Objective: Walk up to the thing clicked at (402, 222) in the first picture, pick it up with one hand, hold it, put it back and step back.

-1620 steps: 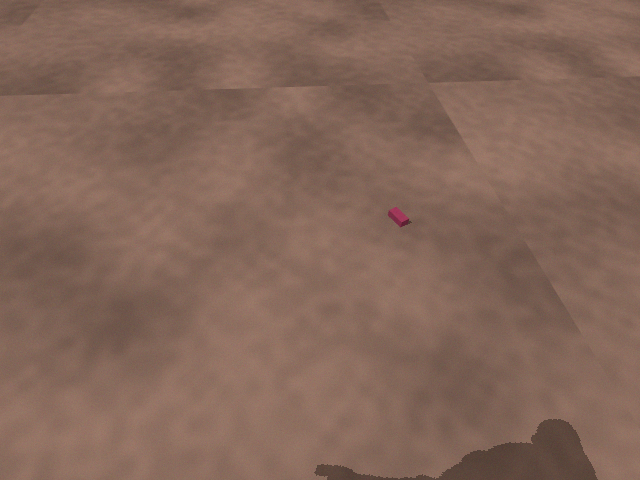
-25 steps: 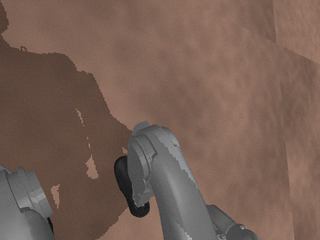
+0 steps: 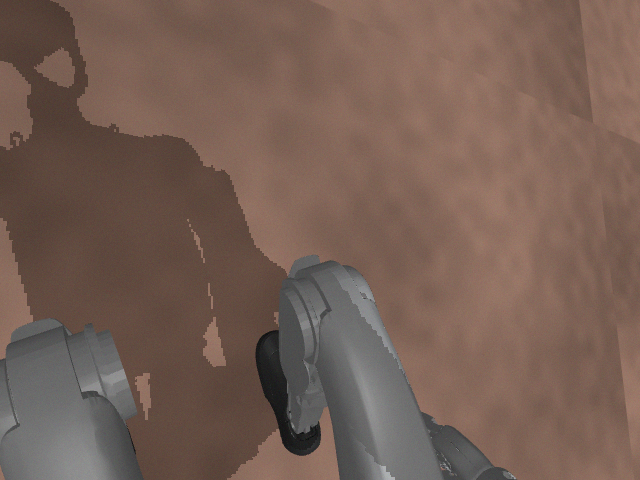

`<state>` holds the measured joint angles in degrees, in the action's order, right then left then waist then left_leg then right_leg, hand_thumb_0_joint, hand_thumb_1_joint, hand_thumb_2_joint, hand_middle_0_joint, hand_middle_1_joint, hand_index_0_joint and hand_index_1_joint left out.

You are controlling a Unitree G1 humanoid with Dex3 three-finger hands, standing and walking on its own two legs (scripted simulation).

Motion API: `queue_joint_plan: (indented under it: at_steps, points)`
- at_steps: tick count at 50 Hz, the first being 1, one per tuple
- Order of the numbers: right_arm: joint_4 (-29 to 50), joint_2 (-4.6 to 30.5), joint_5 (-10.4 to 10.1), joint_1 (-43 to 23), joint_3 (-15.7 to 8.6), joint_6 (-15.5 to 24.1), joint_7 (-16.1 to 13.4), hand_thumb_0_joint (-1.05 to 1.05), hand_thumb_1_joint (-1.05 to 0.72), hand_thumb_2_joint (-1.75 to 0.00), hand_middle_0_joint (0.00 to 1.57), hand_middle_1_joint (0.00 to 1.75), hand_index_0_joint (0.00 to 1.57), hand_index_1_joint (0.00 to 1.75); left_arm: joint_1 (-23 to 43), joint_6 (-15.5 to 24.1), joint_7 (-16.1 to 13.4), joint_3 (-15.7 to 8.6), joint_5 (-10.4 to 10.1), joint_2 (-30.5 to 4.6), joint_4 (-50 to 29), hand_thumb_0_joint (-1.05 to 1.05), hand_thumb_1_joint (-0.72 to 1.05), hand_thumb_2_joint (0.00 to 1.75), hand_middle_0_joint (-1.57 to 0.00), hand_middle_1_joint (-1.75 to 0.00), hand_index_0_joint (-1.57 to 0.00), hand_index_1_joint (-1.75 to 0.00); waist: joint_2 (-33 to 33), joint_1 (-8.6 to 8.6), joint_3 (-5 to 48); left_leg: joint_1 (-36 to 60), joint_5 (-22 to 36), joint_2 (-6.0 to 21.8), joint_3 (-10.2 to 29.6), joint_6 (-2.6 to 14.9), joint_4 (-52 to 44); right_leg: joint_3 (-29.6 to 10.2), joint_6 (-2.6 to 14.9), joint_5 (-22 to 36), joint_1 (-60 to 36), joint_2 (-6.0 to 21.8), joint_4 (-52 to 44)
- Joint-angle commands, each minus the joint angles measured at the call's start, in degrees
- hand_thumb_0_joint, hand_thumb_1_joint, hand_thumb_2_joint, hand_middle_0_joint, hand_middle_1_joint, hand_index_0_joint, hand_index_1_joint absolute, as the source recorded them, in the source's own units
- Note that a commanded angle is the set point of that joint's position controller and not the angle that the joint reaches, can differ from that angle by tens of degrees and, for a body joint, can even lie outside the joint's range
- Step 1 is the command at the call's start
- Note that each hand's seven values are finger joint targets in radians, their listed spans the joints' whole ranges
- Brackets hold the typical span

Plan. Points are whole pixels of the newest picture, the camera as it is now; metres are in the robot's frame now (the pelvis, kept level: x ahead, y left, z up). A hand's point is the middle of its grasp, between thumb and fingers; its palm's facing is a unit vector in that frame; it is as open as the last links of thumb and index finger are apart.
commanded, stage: settle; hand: left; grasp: from above
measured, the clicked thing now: out of the picture +0.46 +0.40 -0.25
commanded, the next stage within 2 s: lift in 0.44 s
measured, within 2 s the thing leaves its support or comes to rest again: neither
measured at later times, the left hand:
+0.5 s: hand out of the picture +0.44 +0.38 -0.14, palm faces -0.41 -0.14 -0.90, open 7.0 cm
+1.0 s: hand out of the picture +0.39 +0.39 -0.05, palm faces -0.43 -0.18 -0.89, open 7.0 cm
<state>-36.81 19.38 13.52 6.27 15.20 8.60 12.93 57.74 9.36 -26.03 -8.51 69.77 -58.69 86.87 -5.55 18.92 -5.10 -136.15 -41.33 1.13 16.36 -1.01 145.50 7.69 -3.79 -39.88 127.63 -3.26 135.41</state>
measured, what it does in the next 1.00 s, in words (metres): rises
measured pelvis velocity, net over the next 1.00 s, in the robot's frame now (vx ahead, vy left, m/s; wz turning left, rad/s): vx -0.01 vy -0.01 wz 0.14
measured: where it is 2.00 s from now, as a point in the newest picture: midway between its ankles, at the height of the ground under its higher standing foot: (214, 452)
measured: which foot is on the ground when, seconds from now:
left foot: down 0.00-1.00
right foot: down 0.00-1.00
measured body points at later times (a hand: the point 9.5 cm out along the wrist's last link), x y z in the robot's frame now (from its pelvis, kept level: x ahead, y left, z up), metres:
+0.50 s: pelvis -0.01 -0.01 +0.01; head +0.23 +0.10 +0.38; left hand +0.46 +0.38 -0.09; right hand +0.09 -0.28 -0.07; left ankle +0.06 +0.13 -0.27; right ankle +0.11 -0.13 -0.27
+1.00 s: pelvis -0.01 -0.01 +0.06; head +0.19 +0.09 +0.45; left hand +0.40 +0.39 +0.00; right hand +0.10 -0.27 -0.04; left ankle +0.06 +0.13 -0.27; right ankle +0.11 -0.13 -0.27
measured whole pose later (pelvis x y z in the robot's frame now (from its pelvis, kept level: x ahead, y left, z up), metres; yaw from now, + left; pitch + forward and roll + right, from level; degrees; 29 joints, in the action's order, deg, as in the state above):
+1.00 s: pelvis -0.01 -0.01 +0.06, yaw +8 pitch +34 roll -9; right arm -35.9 17.1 3.6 11.2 2.6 -3.9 6.1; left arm 45.6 7.9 -2.6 -4.9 61.6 -44.3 58.6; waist 1.5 9.7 5.7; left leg -128.3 -36.5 0.7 8.2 -0.1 130.0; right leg 2.4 -3.4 -38.1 121.9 0.1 125.3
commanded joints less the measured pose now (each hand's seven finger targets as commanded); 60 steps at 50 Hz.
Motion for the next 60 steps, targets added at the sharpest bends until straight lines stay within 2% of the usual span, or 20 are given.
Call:
queue_joint_plan:
  at_steps: [1, 2, 7, 8, 11, 12, 15, 25, 27, 28, 29, 32, 35, 37, 44, 45, 50, 51, 54, 60]
  points:
    - [-0.64, 17.78, -1.74, 11.21, -8.09, -1.24, -0.51, 0.00, -0.90, -0.90, 0.20, 0.30, 0.20, 0.30, 12.28, -1.26, 1.73, 0.24, -1.76, -11.22, -8.95, 0.00, 1.00, 0.11, -1.31, -0.17, -1.34, -0.13, 33.57, -0.48, 40.25, 34.00, 15.00, 1.58, -7.24, 0.28, -18.14, 6.66, 5.30, 15.80, -15.72, -1.77, -10.33]
    - [0.64, 17.23, -2.18, 10.57, -8.27, -1.39, -0.57, 0.00, -0.90, -0.90, 0.20, 0.30, 0.20, 0.30, 16.55, -0.77, 2.62, 2.08, -2.58, -8.92, -14.77, 0.00, 1.01, 0.10, -1.30, -0.18, -1.35, -0.14, 33.38, -0.17, 40.09, 33.24, 15.35, 1.42, -7.43, 0.41, -18.11, 6.48, 5.30, 16.41, -15.15, -1.61, -10.56]
    - [-0.28, 16.60, -3.64, 13.29, -9.69, -3.15, -0.96, 0.00, -0.90, -0.90, 0.20, 0.30, 0.20, 0.30, 13.38, -0.80, 6.13, 1.71, -2.81, -7.66, -10.35, 0.00, 0.99, 0.10, -1.29, -0.18, -1.33, -0.14, 25.70, -0.67, 39.01, 28.43, 14.51, 0.55, -8.88, 1.50, -17.58, 5.23, 4.96, 16.48, -17.94, -1.34, -12.62]
    - [0.52, 16.09, -3.99, 12.73, -9.64, -3.42, -1.02, 0.00, -0.90, -0.90, 0.20, 0.30, 0.20, 0.30, 14.61, -0.55, 7.10, 2.59, -2.85, -6.78, -11.77, 0.00, 0.98, 0.11, -1.29, -0.18, -1.33, -0.14, 25.47, -0.49, 38.92, 28.59, 13.59, 0.57, -8.73, 1.54, -18.24, 4.99, 5.00, 15.56, -17.66, -1.29, -12.55]
    - [1.03, 16.00, -4.63, 12.70, -10.07, -4.45, -1.87, 0.00, -0.91, -0.90, 0.20, 0.30, 0.20, 0.30, 16.17, 0.21, 8.96, 2.28, -1.98, -8.10, -13.39, 0.00, 0.95, 0.12, -1.28, -0.18, -1.31, -0.15, 25.35, -1.22, 38.86, 28.59, 11.76, 0.25, -9.05, 1.60, -18.66, 4.50, 5.41, 13.38, -17.04, -0.98, -13.18]
    - [1.31, 16.43, -4.70, 12.73, -10.35, -4.77, -2.21, 0.00, -0.90, -0.90, 0.20, 0.30, 0.20, 0.30, 17.69, 0.71, 9.02, 1.28, -2.00, -9.46, -15.54, 0.00, 0.95, 0.11, -1.28, -0.18, -1.31, -0.15, 25.20, -1.50, 39.55, 28.58, 11.48, 0.03, -9.17, 1.57, -18.67, 4.53, 5.53, 12.97, -16.92, -0.74, -13.41]
    - [1.73, 15.46, -5.07, 12.68, -10.77, -5.73, -2.96, 0.00, -0.90, -0.90, 0.20, 0.30, 0.20, 0.30, 17.84, 1.52, 9.68, 0.78, -1.53, -9.40, -18.20, 0.00, 0.98, 0.13, -1.30, -0.18, -1.34, -0.15, 27.12, -2.65, 43.34, 31.24, 13.02, -0.11, -10.23, 1.36, -18.89, 3.94, 5.61, 13.72, -17.85, -0.64, -13.48]
    - [2.02, 14.05, -5.37, 13.71, -11.68, -8.28, -5.07, 0.00, -0.90, -0.90, 0.20, 0.30, 0.20, 0.30, 18.50, 1.09, 10.78, -0.03, -1.38, -9.72, -20.70, 0.00, 0.95, 0.19, -1.27, -0.22, -1.30, -0.18, 26.15, -3.19, 45.73, 31.29, 13.53, -0.26, -11.88, 1.80, -19.91, 2.42, 5.71, 13.66, -20.34, -0.36, -15.85]
    - [1.85, 14.17, -5.62, 14.20, -12.15, -8.71, -5.43, 0.00, -0.93, -0.91, 0.20, 0.30, 0.20, 0.30, 18.12, 0.78, 11.35, -0.21, -1.41, -9.96, -20.69, 0.00, 0.98, 0.11, -1.29, -0.27, -1.35, -0.22, 26.12, -3.75, 45.99, 32.02, 13.52, -0.34, -11.84, 1.78, -20.71, 2.47, 5.90, 13.36, -19.72, -0.31, -16.01]
    - [1.82, 14.55, -5.76, 13.96, -12.29, -8.86, -5.63, 0.00, -0.88, -0.89, 0.20, 0.30, 0.20, 0.30, 16.40, 0.43, 11.75, 0.20, -1.50, -9.07, -19.37, 0.00, 0.92, 0.14, -1.21, -0.19, -1.27, -0.14, 25.78, -3.72, 44.48, 31.86, 13.62, -0.42, -11.72, 1.64, -20.93, 2.85, 6.17, 13.07, -18.49, -0.14, -15.99]
    - [1.88, 14.52, -5.88, 14.45, -12.36, -8.98, -5.76, 0.00, -0.93, -0.91, 0.20, 0.30, 0.20, 0.30, 16.36, 0.25, 12.19, 0.21, -2.01, -8.50, -19.73, 0.00, 0.92, 0.09, -1.25, -0.24, -1.30, -0.19, 25.41, -3.52, 44.25, 31.81, 13.93, -0.54, -11.72, 1.70, -21.02, 2.95, 6.12, 13.51, -18.63, -0.06, -16.27]
    - [2.47, 13.98, -6.38, 15.00, -13.04, -9.59, -6.06, 0.00, -0.91, -0.90, 0.20, 0.30, 0.20, 0.30, 15.86, -0.36, 13.73, -0.65, -2.98, -9.61, -23.02, 0.00, 0.94, 0.10, -1.22, -0.25, -1.28, -0.19, 26.23, -5.15, 47.64, 33.45, 14.60, -0.66, -12.24, 1.78, -22.55, 2.34, 6.09, 13.80, -20.76, 0.07, -17.01]
    - [2.86, 13.48, -7.16, 15.13, -14.01, -10.20, -6.22, 0.00, -0.91, -0.90, 0.20, 0.30, 0.20, 0.30, 14.29, -1.24, 15.94, -0.37, -4.78, -8.02, -25.90, 0.00, 0.96, 0.13, -1.24, -0.26, -1.30, -0.21, 27.77, -6.53, 49.35, 35.71, 14.25, -0.75, -12.37, 1.62, -24.75, 1.97, 6.21, 13.35, -20.54, 0.32, -17.51]
    - [2.75, 13.34, -7.78, 15.28, -14.71, -10.71, -6.43, 0.00, -0.91, -0.90, 0.20, 0.30, 0.20, 0.30, 12.72, -1.80, 17.23, -0.45, -4.94, -8.09, -27.78, 0.00, 0.94, 0.13, -1.21, -0.28, -1.27, -0.22, 28.58, -7.49, 50.47, 38.02, 15.02, -0.74, -12.08, 1.42, -26.17, 1.82, 6.40, 13.70, -20.47, 0.44, -17.65]
    - [2.97, 11.92, -9.17, 15.60, -16.54, -11.88, -7.23, 0.00, -0.91, -0.90, 0.20, 0.30, 0.20, 0.30, 9.16, -1.30, 20.27, -0.12, -7.50, -4.42, -36.83, 0.00, 0.91, 0.15, -1.20, -0.24, -1.25, -0.19, 24.18, -8.09, 51.12, 38.79, 13.80, -1.31, -13.29, 2.33, -28.51, 0.02, 6.28, 12.62, -22.94, 1.03, -22.01]
    - [2.97, 11.62, -9.54, 15.66, -17.06, -11.89, -7.40, 0.00, -0.91, -0.90, 0.20, 0.30, 0.20, 0.30, 8.47, -1.22, 20.57, -0.31, -7.82, -4.28, -38.50, 0.00, 0.90, 0.15, -1.19, -0.25, -1.25, -0.20, 24.52, -9.05, 52.26, 40.47, 13.53, -1.26, -13.21, 2.34, -29.98, -0.28, 6.20, 12.53, -23.35, 1.13, -22.61]
    - [3.61, 11.07, -10.62, 14.36, -18.34, -11.88, -8.52, 0.00, -0.90, -0.90, 0.20, 0.30, 0.20, 0.30, 4.01, -1.12, 22.65, 1.09, -9.91, -1.27, -41.78, 0.00, 0.87, 0.13, -1.16, -0.24, -1.22, -0.19, 22.60, -9.53, 49.05, 41.86, 7.56, -0.99, -11.81, 2.58, -35.38, -0.52, 6.14, 8.67, -22.58, 1.30, -25.60]
    - [3.83, 10.64, -10.89, 14.02, -18.36, -11.92, -8.69, 0.00, -0.90, -0.90, 0.20, 0.30, 0.20, 0.30, 3.10, -1.13, 22.99, 0.79, -10.34, -1.49, -43.65, 0.00, 0.88, 0.15, -1.17, -0.25, -1.22, -0.19, 23.00, -10.32, 49.86, 43.14, 7.06, -0.78, -11.48, 2.69, -37.07, -0.68, 5.88, 8.96, -24.06, 1.33, -26.15]
    - [4.66, 10.21, -11.69, 12.64, -18.72, -11.85, -9.30, 0.00, -0.90, -0.90, 0.20, 0.30, 0.20, 0.30, 1.53, -1.46, 23.63, 1.60, -11.55, 0.39, -47.66, 0.00, 0.89, 0.15, -1.16, -0.27, -1.22, -0.21, 23.92, -10.85, 50.61, 46.19, 4.38, -0.44, -10.06, 2.68, -41.25, -0.58, 5.70, 8.13, -25.02, 1.31, -27.17]
    - [4.92, 9.17, -12.85, 11.17, -19.45, -11.64, -10.72, 0.00, -0.90, -0.90, 0.20, 0.30, 0.20, 0.30, -4.45, -2.97, 24.52, 1.65, -13.69, 2.68, -53.76, 0.00, 0.88, 0.12, -1.14, -0.28, -1.21, -0.21, 20.73, -11.76, 51.64, 53.72, 8.34, -0.18, -9.78, 2.63, -46.55, -1.32, 5.15, 11.58, -31.96, 1.56, -32.53]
